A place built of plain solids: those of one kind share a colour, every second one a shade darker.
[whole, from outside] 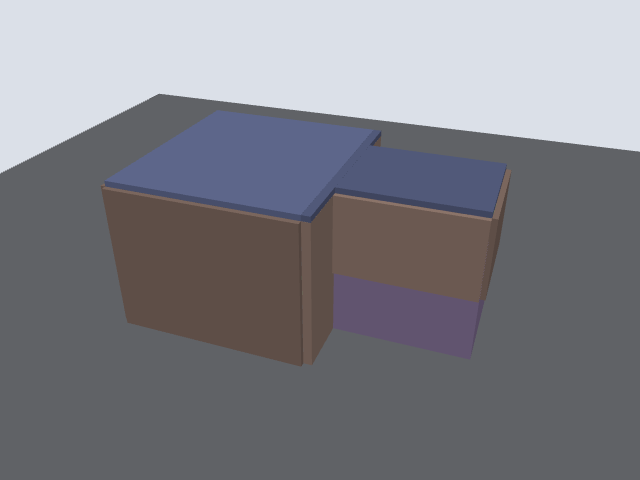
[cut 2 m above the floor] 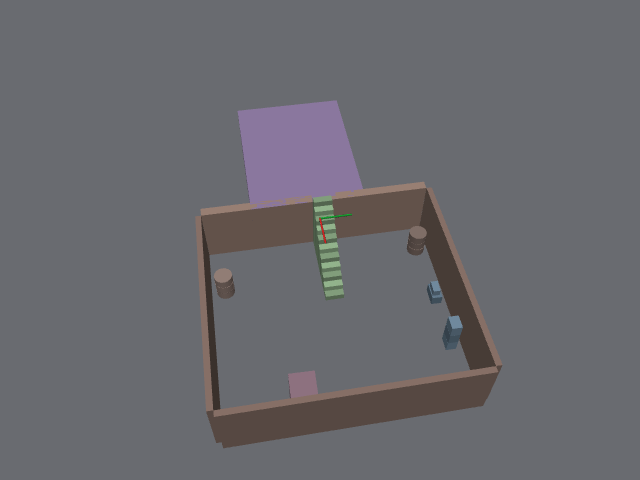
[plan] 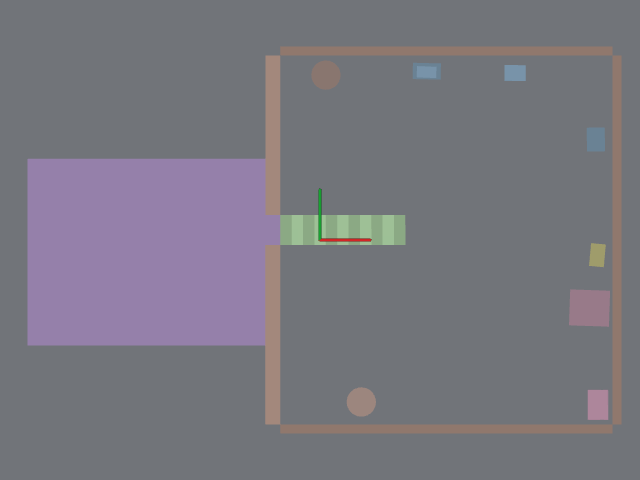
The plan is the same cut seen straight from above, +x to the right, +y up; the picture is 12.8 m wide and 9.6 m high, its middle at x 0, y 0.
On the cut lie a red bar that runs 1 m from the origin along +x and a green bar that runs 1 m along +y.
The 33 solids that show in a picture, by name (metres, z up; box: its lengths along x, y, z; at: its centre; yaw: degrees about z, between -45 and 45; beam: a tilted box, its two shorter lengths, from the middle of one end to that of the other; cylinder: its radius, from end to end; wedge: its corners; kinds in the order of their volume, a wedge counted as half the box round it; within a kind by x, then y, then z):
{
 "floor_1": {"box": [5.06, 3.74, 2.71], "at": [-3.32, -0.24, 1.05]},
 "wall_1": {"box": [0.18, 3.74, 2.83], "at": [-5.94, -0.24, 3.82]},
 "wall_2": {"box": [4.76, 0.18, 2.83], "at": [-3.47, 1.72, 3.82]},
 "wall_3": {"box": [0.3, 3.59, 5.29], "at": [-0.94, -1.9, 2.59]},
 "wall_4": {"box": [0.3, 3.19, 5.29], "at": [-0.94, 2.1, 2.59]},
 "wall_5": {"box": [6.64, 0.18, 5.29], "at": [2.53, -3.78, 2.59]},
 "wall_6": {"box": [6.64, 0.18, 5.29], "at": [2.53, 3.78, 2.59]},
 "wall_7": {"box": [0.18, 7.38, 5.29], "at": [5.94, 0.0, 2.59]},
 "roof_1": {"box": [4.76, 3.74, 0.2], "at": [-3.47, -0.24, 5.34]},
 "roof_2": {"box": [0.3, 7.38, 0.2], "at": [-0.94, 0.0, 5.34]},
 "roof_3": {"box": [6.64, 7.38, 0.2], "at": [2.53, 0.0, 5.34]},
 "cage_trolley_1": {"box": [0.8, 0.72, 1.71], "at": [5.39, -1.36, 0.81], "yaw": -1.9},
 "tread_1": {"wedge": [[-0.8, -0.1, -0.05], [-0.8, -0.1, 2.2], [-0.8, 0.5, -0.05], [-0.8, 0.5, 2.2], [-0.57, -0.1, -0.05], [-0.57, -0.1, 2.2], [-0.57, 0.5, -0.05], [-0.57, 0.5, 2.2]]},
 "tread_2": {"wedge": [[-0.57, -0.1, -0.05], [-0.57, -0.1, 2.0], [-0.57, 0.5, -0.05], [-0.57, 0.5, 2.0], [-0.34, -0.1, -0.05], [-0.34, -0.1, 2.0], [-0.34, 0.5, -0.05], [-0.34, 0.5, 2.0]]},
 "tread_3": {"wedge": [[-0.34, -0.1, -0.05], [-0.34, -0.1, 1.8], [-0.34, 0.5, -0.05], [-0.34, 0.5, 1.8], [-0.11, -0.1, -0.05], [-0.11, -0.1, 1.8], [-0.11, 0.5, -0.05], [-0.11, 0.5, 1.8]]},
 "tread_4": {"wedge": [[-0.11, -0.1, -0.05], [-0.11, -0.1, 1.6], [-0.11, 0.5, -0.05], [-0.11, 0.5, 1.6], [0.12, -0.1, -0.05], [0.12, -0.1, 1.6], [0.12, 0.5, -0.05], [0.12, 0.5, 1.6]]},
 "tread_5": {"wedge": [[0.11, -0.1, -0.05], [0.11, -0.1, 1.4], [0.11, 0.5, -0.05], [0.11, 0.5, 1.4], [0.34, -0.1, -0.05], [0.34, -0.1, 1.4], [0.34, 0.5, -0.05], [0.34, 0.5, 1.4]]},
 "tread_6": {"wedge": [[0.34, -0.1, -0.05], [0.34, -0.1, 1.2], [0.34, 0.5, -0.05], [0.34, 0.5, 1.2], [0.57, -0.1, -0.05], [0.57, -0.1, 1.2], [0.57, 0.5, -0.05], [0.57, 0.5, 1.2]]},
 "tread_7": {"wedge": [[0.57, -0.1, -0.05], [0.57, -0.1, 1.0], [0.57, 0.5, -0.05], [0.57, 0.5, 1.0], [0.8, -0.1, -0.05], [0.8, -0.1, 1.0], [0.8, 0.5, -0.05], [0.8, 0.5, 1.0]]},
 "tread_8": {"wedge": [[0.8, -0.1, -0.05], [0.8, -0.1, 0.8], [0.8, 0.5, -0.05], [0.8, 0.5, 0.8], [1.03, -0.1, -0.05], [1.03, -0.1, 0.8], [1.03, 0.5, -0.05], [1.03, 0.5, 0.8]]},
 "tread_9": {"wedge": [[1.02, 0.5, -0.05], [1.02, 0.5, 0.6], [1.03, -0.1, -0.05], [1.03, -0.1, 0.6], [1.25, -0.1, -0.05], [1.25, -0.1, 0.6], [1.25, 0.5, -0.05], [1.25, 0.5, 0.6]]},
 "tread_10": {"wedge": [[1.25, -0.1, -0.05], [1.25, -0.1, 0.4], [1.25, 0.5, -0.05], [1.25, 0.5, 0.4], [1.48, -0.1, -0.05], [1.48, -0.1, 0.4], [1.48, 0.5, -0.05], [1.48, 0.5, 0.4]]},
 "tread_11": {"wedge": [[1.48, -0.1, -0.05], [1.48, -0.1, 0.2], [1.48, 0.5, -0.05], [1.48, 0.5, 0.2], [1.71, -0.1, -0.05], [1.71, -0.1, 0.2], [1.71, 0.5, -0.05], [1.71, 0.5, 0.2]]},
 "plant_1": {"cylinder": 0.28, "from": [0.12, 3.3, 0.0], "to": [0.12, 3.3, 0.88]},
 "plant_2": {"cylinder": 0.28, "from": [0.83, -3.24, 0.0], "to": [0.83, -3.24, 0.88]},
 "carton_1": {"box": [0.39, 0.23, 0.23], "at": [2.13, 3.36, 0.45], "yaw": -2.1},
 "carton_2": {"box": [0.56, 0.33, 0.38], "at": [2.14, 3.38, 0.14], "yaw": -1.2},
 "carton_3": {"box": [0.42, 0.32, 0.45], "at": [3.9, 3.34, 0.18], "yaw": -0.8},
 "carton_4": {"box": [0.42, 0.32, 0.4], "at": [3.9, 3.34, 0.6], "yaw": -0.4},
 "carton_5": {"box": [0.42, 0.32, 0.4], "at": [3.9, 3.34, 1.0], "yaw": -0.8},
 "carton_6": {"box": [0.37, 0.48, 0.46], "at": [5.52, 2.01, 0.18], "yaw": 0.9},
 "bucket_1": {"box": [0.3, 0.46, 0.39], "at": [5.55, -0.3, 0.14], "yaw": -5.1},
 "crate_1": {"box": [0.4, 0.6, 0.2], "at": [5.56, -3.3, 0.7]}
}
